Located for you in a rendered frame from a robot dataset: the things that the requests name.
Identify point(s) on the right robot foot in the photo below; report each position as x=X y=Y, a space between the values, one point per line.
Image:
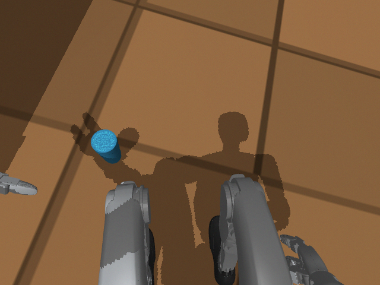
x=221 y=277

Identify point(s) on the left robot hand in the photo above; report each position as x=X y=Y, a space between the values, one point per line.
x=16 y=186

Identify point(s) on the right robot hand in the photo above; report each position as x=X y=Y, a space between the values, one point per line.
x=309 y=261

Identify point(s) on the cup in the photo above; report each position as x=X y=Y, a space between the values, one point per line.
x=105 y=143

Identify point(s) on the right robot arm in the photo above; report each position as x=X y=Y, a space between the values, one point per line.
x=323 y=278

